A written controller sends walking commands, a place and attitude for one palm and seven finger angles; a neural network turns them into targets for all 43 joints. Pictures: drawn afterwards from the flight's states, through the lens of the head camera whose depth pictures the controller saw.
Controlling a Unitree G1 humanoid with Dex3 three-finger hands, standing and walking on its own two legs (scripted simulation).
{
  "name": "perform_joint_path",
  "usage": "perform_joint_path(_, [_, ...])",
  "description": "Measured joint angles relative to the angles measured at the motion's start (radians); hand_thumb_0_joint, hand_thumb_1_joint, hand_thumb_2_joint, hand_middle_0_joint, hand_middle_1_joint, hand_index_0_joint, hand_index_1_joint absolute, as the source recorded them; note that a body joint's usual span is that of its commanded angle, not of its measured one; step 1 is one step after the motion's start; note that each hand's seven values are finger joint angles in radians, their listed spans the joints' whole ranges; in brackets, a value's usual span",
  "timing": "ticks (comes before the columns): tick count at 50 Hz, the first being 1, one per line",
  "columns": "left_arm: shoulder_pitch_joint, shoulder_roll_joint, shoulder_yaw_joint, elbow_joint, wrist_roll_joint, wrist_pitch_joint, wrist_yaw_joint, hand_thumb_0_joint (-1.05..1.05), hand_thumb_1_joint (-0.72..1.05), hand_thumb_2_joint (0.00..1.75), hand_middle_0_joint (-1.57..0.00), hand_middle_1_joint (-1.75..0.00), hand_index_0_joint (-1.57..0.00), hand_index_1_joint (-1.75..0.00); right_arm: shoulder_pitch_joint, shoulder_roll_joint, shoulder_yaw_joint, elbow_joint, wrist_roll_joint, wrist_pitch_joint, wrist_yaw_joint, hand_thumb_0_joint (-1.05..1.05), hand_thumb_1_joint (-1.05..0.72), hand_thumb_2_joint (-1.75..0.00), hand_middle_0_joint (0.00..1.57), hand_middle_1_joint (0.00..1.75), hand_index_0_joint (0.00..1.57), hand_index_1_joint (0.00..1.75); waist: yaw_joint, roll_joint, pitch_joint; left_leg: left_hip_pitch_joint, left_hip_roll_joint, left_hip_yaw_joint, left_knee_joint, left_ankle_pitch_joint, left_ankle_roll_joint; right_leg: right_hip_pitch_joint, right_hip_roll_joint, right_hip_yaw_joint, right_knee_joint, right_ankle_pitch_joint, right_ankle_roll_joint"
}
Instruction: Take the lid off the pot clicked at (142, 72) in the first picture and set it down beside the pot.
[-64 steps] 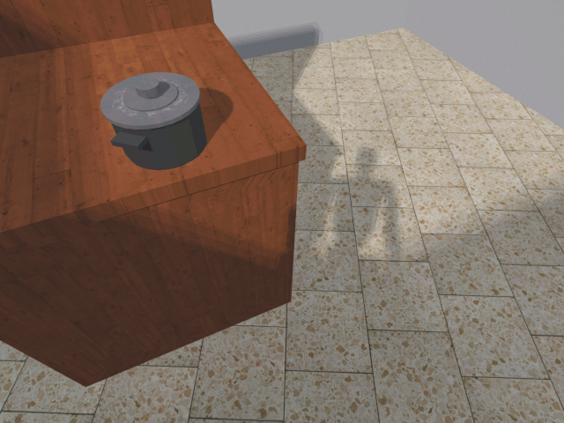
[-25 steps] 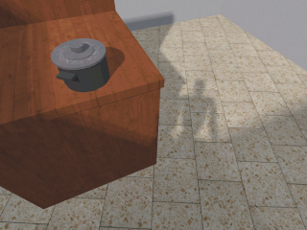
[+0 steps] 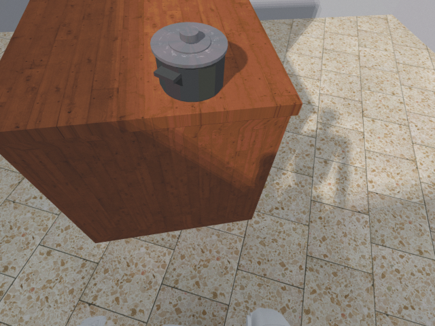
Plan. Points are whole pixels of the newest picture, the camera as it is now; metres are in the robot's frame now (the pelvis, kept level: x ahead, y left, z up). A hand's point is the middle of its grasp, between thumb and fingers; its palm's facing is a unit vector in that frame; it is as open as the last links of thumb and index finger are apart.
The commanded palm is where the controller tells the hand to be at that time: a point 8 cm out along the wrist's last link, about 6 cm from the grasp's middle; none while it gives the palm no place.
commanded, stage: turn to face it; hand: left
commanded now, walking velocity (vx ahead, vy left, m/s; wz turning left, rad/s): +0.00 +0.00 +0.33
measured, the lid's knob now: (189, 34) +0.67 +0.09 +0.15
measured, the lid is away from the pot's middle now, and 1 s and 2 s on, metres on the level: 0.00 0.00 0.00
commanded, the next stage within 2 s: take the last steps up to it in 0.26 s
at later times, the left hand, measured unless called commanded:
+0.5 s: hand out of the picture +0.03 +0.13 -0.15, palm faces +0.20 -0.94 -0.27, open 7.4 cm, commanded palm none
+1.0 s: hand (163, 292) +0.20 +0.12 -0.18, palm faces +0.14 -0.97 -0.19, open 7.4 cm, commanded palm none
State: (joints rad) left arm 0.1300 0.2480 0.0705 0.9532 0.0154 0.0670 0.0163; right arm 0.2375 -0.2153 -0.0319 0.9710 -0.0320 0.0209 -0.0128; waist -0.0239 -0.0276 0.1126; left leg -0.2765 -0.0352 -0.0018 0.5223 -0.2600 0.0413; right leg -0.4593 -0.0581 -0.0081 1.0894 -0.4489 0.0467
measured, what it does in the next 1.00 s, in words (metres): walks ahead: right foot, then left foot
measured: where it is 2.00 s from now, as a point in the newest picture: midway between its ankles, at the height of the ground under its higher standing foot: outside the picture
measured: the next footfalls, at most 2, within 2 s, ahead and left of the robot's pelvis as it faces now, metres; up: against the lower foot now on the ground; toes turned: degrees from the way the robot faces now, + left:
right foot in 0.24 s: +0.05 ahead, -0.15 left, +0.00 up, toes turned +5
left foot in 0.66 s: +0.04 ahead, +0.06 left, +0.00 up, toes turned +13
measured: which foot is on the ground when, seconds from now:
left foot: down 0.00-0.24, up 0.26-0.64, down 0.66-1.00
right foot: up 0.00-0.22, down 0.24-0.66, up 0.68-1.00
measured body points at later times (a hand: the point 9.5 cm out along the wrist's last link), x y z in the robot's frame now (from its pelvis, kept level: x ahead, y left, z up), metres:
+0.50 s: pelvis +0.03 -0.07 +0.01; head +0.09 -0.08 +0.45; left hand +0.02 +0.18 -0.13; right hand +0.15 -0.30 -0.15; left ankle -0.04 +0.07 -0.67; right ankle +0.01 -0.16 -0.74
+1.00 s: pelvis +0.17 -0.08 -0.01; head +0.23 -0.07 +0.44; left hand +0.19 +0.17 -0.16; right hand +0.16 -0.32 -0.16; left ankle +0.00 +0.05 -0.74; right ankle +0.28 -0.20 -0.73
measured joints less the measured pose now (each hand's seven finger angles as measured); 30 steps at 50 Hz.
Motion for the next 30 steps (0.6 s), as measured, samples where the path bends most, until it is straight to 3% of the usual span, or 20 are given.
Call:
perform_joint_path(6, [-0.025,0.006,-0.008,-0.028,-0.004,-0.003,-0.003,0.01,0.91,0.9,-0.2,-0.3,-0.2,-0.29,-0.014,-0.001,0.001,-0.024,0.002,0.004,0.006,0.0,-0.9,-0.9,0.21,0.3,0.21,0.3,-0.004,0.02,0.002,0.01,-0.002,-0.06,-0.063,0.042,-0.018,0.016,0.004,0.021,-0.17,0.022,0.023])
perform_joint_path(9, [-0.027,-0.003,-0.016,-0.036,-0.007,-0.008,-0.003,0.01,0.91,0.9,-0.2,-0.3,-0.2,-0.29,-0.026,-0.007,-0.004,-0.034,0.0,0.009,0.008,0.0,-0.9,-0.9,0.21,0.3,0.21,0.3,-0.006,0.036,0.0,-0.002,-0.002,-0.085,-0.046,0.034,-0.036,0.065,0.02,0.018,-0.293,0.017,0.018])
perform_joint_path(11, [-0.019,-0.01,-0.022,-0.042,-0.01,-0.019,-0.003,0.01,0.91,0.9,-0.2,-0.3,-0.2,-0.29,-0.031,-0.013,-0.008,-0.038,0.003,0.013,0.008,0.0,-0.9,-0.9,0.21,0.3,0.21,0.3,-0.003,0.046,-0.006,-0.019,-0.004,-0.1,-0.01,0.014,-0.052,0.125,0.033,0.009,-0.423,0.079,0.014])
perform_joint_path(12, [-0.008,-0.011,-0.025,-0.047,-0.008,-0.028,-0.003,0.01,0.91,0.9,-0.2,-0.3,-0.2,-0.3,-0.031,-0.015,-0.011,-0.039,0.006,0.015,0.009,0.0,-0.9,-0.9,0.21,0.3,0.21,0.3,0.002,0.046,-0.013,-0.033,-0.009,-0.104,0.022,-0.003,-0.061,0.161,0.033,0.004,-0.504,0.135,0.006])
perform_joint_path(15, [0.018,-0.039,-0.036,-0.047,0.002,-0.045,0.0,0.01,0.91,0.9,-0.2,-0.3,-0.2,-0.3,-0.056,-0.034,-0.026,-0.031,0.012,0.029,0.007,0.0,-0.9,-0.9,0.21,0.3,0.21,0.3,0.005,0.08,-0.007,-0.112,-0.009,-0.103,0.26,-0.172,-0.059,0.173,0.046,-0.028,-0.496,0.129,-0.063])
perform_joint_path(18, [0.054,-0.062,-0.04,-0.046,0.002,-0.045,0.004,0.01,0.91,0.9,-0.2,-0.3,-0.2,-0.3,-0.069,-0.045,-0.034,-0.025,0.008,0.038,0.013,0.0,-0.9,-0.9,0.2,0.3,0.2,0.3,0.013,0.084,-0.01,-0.185,-0.008,-0.07,0.512,-0.194,-0.062,0.207,0.037,-0.05,-0.54,0.131,-0.083])
perform_joint_path(20, [0.076,-0.069,-0.04,-0.039,0.003,-0.047,0.005,0.01,0.91,0.9,-0.2,-0.3,-0.2,-0.3,-0.075,-0.047,-0.033,-0.02,0.007,0.036,0.017,0.0,-0.9,-0.9,0.2,0.3,0.2,0.3,0.019,0.077,-0.008,-0.197,0.006,-0.049,0.579,-0.168,-0.07,0.229,0.031,-0.06,-0.575,0.145,-0.087])
perform_joint_path(24, [0.124,-0.075,-0.042,-0.017,0.007,-0.065,0.002,0.01,0.91,0.9,-0.2,-0.3,-0.2,-0.3,-0.076,-0.036,-0.025,-0.002,0.004,0.032,0.022,0.0,-0.9,-0.9,0.2,0.3,0.2,0.3,0.034,0.056,-0.017,-0.154,0.038,-0.018,0.496,-0.144,-0.074,0.269,0.027,-0.083,-0.629,0.155,-0.093])
perform_joint_path(30, [0.213,-0.067,-0.044,0.047,0.012,-0.079,-0.01,0.01,0.91,0.9,-0.2,-0.3,-0.2,-0.3,-0.088,0.003,-0.005,0.027,0.004,0.007,0.023,0.01,-0.9,-0.9,0.2,0.3,0.2,0.3,0.071,0.02,-0.043,-0.032,0.057,0.034,0.191,-0.136,-0.049,0.305,0.039,-0.097,-0.656,0.135,-0.09])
